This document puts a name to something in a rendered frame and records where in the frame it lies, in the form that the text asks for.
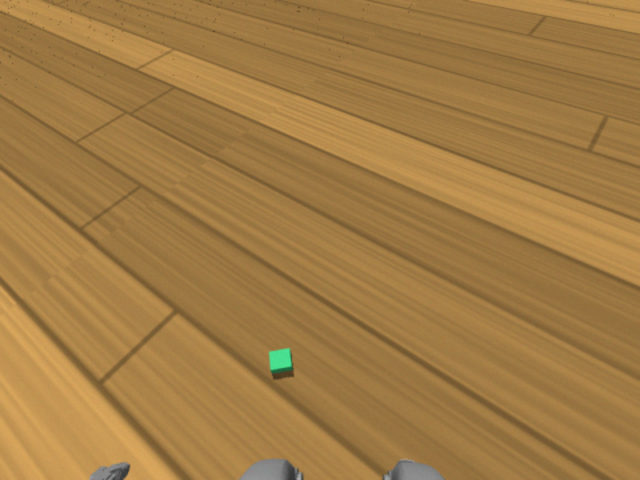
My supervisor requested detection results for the small box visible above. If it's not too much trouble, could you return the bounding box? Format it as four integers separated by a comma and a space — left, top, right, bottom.
269, 348, 293, 374

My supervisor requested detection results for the left robot hand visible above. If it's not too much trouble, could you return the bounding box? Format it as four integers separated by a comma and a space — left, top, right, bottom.
89, 462, 130, 480

